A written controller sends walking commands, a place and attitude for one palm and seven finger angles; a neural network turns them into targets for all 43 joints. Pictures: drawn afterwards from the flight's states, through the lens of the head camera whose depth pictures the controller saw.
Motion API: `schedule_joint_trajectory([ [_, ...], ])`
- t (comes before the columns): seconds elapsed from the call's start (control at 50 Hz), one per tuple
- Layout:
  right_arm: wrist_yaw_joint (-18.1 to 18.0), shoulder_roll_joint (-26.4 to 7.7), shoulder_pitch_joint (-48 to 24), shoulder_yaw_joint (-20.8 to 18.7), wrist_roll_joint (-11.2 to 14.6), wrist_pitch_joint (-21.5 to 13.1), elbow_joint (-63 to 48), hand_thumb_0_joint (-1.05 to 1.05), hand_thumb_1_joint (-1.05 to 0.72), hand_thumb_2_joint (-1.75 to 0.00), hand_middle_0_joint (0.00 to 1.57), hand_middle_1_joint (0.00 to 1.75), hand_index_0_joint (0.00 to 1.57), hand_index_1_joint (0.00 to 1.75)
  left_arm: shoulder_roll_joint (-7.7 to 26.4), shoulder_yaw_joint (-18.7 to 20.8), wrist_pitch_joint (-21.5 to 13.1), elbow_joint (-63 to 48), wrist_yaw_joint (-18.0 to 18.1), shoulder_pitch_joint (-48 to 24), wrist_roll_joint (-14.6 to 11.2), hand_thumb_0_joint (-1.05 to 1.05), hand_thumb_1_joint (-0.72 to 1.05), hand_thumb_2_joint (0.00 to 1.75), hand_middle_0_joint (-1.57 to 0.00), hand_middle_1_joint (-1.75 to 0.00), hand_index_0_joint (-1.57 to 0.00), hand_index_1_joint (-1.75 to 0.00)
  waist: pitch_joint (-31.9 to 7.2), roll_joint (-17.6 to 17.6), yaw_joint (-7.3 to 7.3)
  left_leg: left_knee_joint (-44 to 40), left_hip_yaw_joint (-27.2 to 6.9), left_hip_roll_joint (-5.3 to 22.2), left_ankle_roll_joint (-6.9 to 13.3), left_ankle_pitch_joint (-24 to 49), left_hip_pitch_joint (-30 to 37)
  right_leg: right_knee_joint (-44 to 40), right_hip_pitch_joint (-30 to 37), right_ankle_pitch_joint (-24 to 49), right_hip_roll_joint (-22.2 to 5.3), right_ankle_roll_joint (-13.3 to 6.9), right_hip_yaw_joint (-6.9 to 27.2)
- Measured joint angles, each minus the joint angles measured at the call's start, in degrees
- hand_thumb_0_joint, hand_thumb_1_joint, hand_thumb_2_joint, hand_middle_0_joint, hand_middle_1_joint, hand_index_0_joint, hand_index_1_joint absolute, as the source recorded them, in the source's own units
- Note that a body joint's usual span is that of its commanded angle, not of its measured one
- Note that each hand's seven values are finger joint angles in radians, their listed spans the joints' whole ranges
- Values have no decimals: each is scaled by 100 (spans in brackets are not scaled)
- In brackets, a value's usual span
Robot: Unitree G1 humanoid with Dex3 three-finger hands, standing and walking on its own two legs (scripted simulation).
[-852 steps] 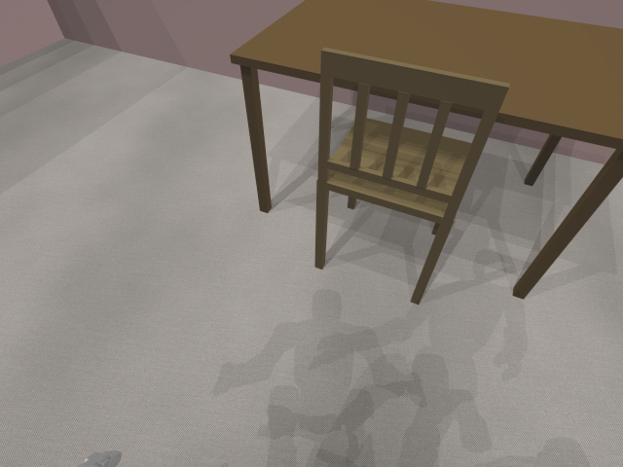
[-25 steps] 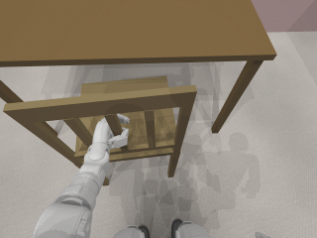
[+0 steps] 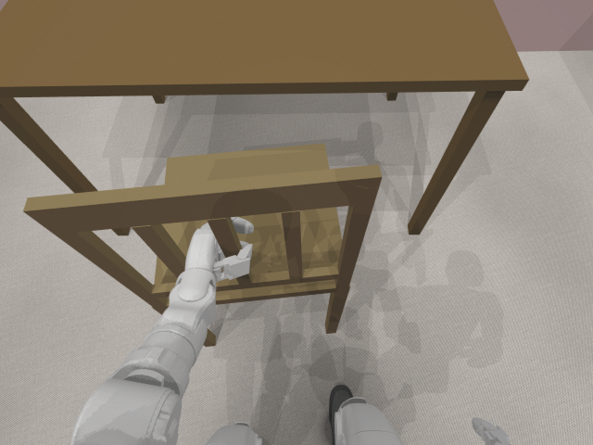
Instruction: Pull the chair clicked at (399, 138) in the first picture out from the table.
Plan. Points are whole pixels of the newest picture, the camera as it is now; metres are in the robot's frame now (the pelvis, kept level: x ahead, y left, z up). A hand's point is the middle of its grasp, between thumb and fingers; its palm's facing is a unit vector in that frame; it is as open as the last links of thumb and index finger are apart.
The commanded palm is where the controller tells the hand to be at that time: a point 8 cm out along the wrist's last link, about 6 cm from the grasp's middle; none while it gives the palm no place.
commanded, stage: step backward, pulling the chair out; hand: left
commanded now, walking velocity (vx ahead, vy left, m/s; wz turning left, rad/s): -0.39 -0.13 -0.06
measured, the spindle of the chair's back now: (233, 252) +0.40 +0.10 -0.09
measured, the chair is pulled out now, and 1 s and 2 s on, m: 0.20 0.34 0.53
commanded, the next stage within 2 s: stop walking, hand still on the chair in 2.00 s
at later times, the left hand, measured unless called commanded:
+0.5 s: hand (221, 306) +0.30 +0.11 -0.06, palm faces -0.12 -0.98 -0.16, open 5.7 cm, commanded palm +0.30 +0.17 -0.06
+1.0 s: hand (215, 355) +0.23 +0.11 -0.06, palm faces -0.06 -0.98 -0.17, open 5.7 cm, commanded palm +0.23 +0.17 -0.06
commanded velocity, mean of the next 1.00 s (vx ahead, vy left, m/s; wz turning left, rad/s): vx -0.38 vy -0.09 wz -0.01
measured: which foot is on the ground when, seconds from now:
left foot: up 0.00-0.06, down 0.08-0.92, up 0.94-1.00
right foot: down 0.00-0.42, up 0.44-0.48, down 0.50-1.00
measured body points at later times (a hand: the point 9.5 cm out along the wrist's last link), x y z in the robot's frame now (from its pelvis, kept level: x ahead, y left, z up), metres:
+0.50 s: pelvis -0.08 +0.04 -0.01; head +0.00 +0.02 +0.43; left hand +0.30 +0.16 -0.05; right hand -0.04 -0.21 -0.16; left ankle -0.09 +0.19 -0.73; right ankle +0.01 -0.09 -0.73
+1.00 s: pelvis -0.15 +0.02 -0.01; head -0.06 +0.00 +0.43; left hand +0.23 +0.17 -0.05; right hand -0.08 -0.25 -0.15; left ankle -0.14 +0.17 -0.72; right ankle -0.04 -0.09 -0.73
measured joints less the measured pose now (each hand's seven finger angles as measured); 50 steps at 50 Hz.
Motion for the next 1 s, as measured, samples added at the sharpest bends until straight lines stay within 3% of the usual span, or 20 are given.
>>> schedule_joint_trajectory([
  [0.08, -106, -203, -25, -87, -14, 69, -116, 1, -90, -89, 20, 30, 20, 30, -84, -171, 211, -164, -12, -196, 57, 8, 65, 74, -28, -119, -50, -145, -61, 131, -87, -1371, 202, 352, 30, 832, 669, -67, -280, 238, -83, 182, -43],
  [0.1, -137, -169, -82, -131, -16, 108, -123, 1, -90, -89, 20, 30, 20, 30, -46, -227, 252, -226, -26, -241, 73, 8, 65, 73, -28, -120, -50, -145, -10, 42, -95, -1494, 297, 309, 28, 1008, 712, -38, -333, 281, -145, 233, 22],
  [0.16, -142, 32, -51, -168, -99, 246, -350, 1, -91, -89, 20, 30, 20, 29, 100, -285, 306, -419, -85, -113, 103, 7, 65, 73, -27, -121, -50, -145, 83, -238, -7, -1455, 613, 171, 24, 930, 809, 67, -343, 345, -226, 275, 229],
  [0.24, -34, 266, 245, -144, -205, 274, -510, 1, -90, -90, 20, 30, 20, 29, 102, -225, 135, -463, -172, 249, 163, 7, 64, 74, -29, -121, -50, -145, 11, -36, 30, -1129, 669, 351, 31, 699, 792, 483, -24, -298, -36, 165, 74],
  [0.32, 82, 462, 235, -66, -195, 287, -269, 1, -90, -89, 20, 30, 20, 29, 111, -101, -62, -132, -196, 119, 242, 7, 62, 77, -31, -121, -50, -145, 63, 158, 17, -572, 547, 566, -64, 657, 497, 311, 54, -120, 128, 130, -70],
  [0.36, 63, 477, 207, -34, -171, 268, -161, 1, -90, -89, 20, 30, 20, 30, 115, -54, -81, 22, -188, -18, 262, 7, 62, 77, -31, -121, -50, -145, -8, 193, -36, -585, 436, 549, -47, 506, 331, 350, -97, -75, 124, 126, -122],
  [0.42, -4, 527, 160, 2, -182, 231, -49, 1, -90, -89, 21, 30, 20, 30, 205, -9, -56, 92, -141, -55, 217, 7, 62, 78, -31, -121, -50, -145, -42, -28, -43, -687, 599, 395, 32, 777, 283, 383, -250, -18, 18, 177, 70],
  [0.48, -40, 486, 347, -28, -240, 175, -142, 1, -90, -89, 21, 30, 20, 30, 182, 54, -70, 50, -147, 87, 178, 7, 62, 78, -32, -120, -50, -145, -65, 63, -56, -659, 585, 421, 40, 827, 251, 798, -192, -476, 54, 208, 52],
  [0.54, -1, 444, 413, -72, -244, 133, -63, 1, -90, -89, 21, 30, 20, 30, 169, 101, -149, 55, -137, 132, 172, 7, 61, 79, -33, -120, -50, -145, -22, 194, 43, -582, 531, 559, -39, 815, 192, 678, -27, -463, 210, 72, 10],
  [0.58, 22, 403, 373, -109, -200, 118, 9, 1, -90, -89, 21, 30, 20, 30, 191, 148, -199, 112, -124, 84, 174, 7, 60, 80, -34, -120, -50, -145, -14, 222, 30, -591, 478, 589, -86, 890, 89, 618, -87, -362, 233, 23, -44],
  [0.66, -1, 182, 209, -176, -127, 44, 107, 1, -90, -89, 21, 30, 20, 30, 193, 232, -189, 260, -47, -125, 169, 7, 60, 80, -35, -120, -50, -145, 18, 219, -54, -317, 289, 409, 3, 241, -97, 418, -178, -123, 192, -6, -113],
  [0.7, -28, 76, 106, -179, -117, 7, 119, 1, -90, -89, 20, 30, 20, 30, 214, 231, -128, 259, -3, -210, 165, 7, 61, 80, -34, -120, -50, -145, 62, 145, -94, -483, 277, 321, 38, 481, -63, 297, -191, 23, 153, 17, -98],
  [0.74, -55, 18, 65, -165, -121, 10, 35, 1, -90, -89, 20, 30, 20, 29, 271, 188, -64, 178, 27, -171, 132, 7, 61, 79, -33, -121, -50, -145, 68, 7, -105, -796, 376, 272, 66, 1172, 18, 188, -192, 155, 116, 63, -3],
  [0.78, -75, -22, 120, -186, -145, 32, -161, 1, -90, -89, 20, 30, 20, 29, 292, 146, -26, 26, 23, -13, 99, 7, 62, 78, -32, -121, -50, -145, 38, -10, -95, -892, 446, 293, 79, 1310, 41, 312, -266, -240, 134, 147, 46],
  [0.84, -83, 16, 294, -225, -158, 55, -376, 1, -90, -90, 20, 30, 20, 29, 258, 86, -5, -169, -38, 211, 89, 7, 62, 77, -32, -121, -50, -145, 53, 75, -44, -834, 387, 374, 50, 1204, 66, 686, -44, -508, 214, 217, 62],
  [0.9, -38, 124, 282, -195, -180, 65, -287, 1, -90, -90, 20, 30, 20, 29, 263, 57, -69, -154, -85, 236, 134, 7, 61, 78, -33, -122, -50, -145, 67, 108, 121, -724, 348, 484, -49, 1165, 19, 543, 160, -431, 334, 43, 62],
  [0.94, -13, 159, 153, -178, -147, 62, -190, 1, -90, -90, 20, 30, 20, 29, 263, 91, -121, -61, -80, 154, 130, 7, 61, 78, -33, -122, -50, -145, 106, 157, 109, -640, 285, 501, -59, 1033, -85, 487, 123, -370, 359, -20, 7],
  [1.0, -10, 153, -31, -156, -116, 41, -67, 1, -90, -89, 20, 30, 20, 29, 208, 169, -128, 107, -30, -17, 137, 8, 62, 78, -33, -121, -50, -145, 119, 140, 54, -72, 141, 278, -6, 254, -264, 275, 78, -156, 276, -25, -17],
])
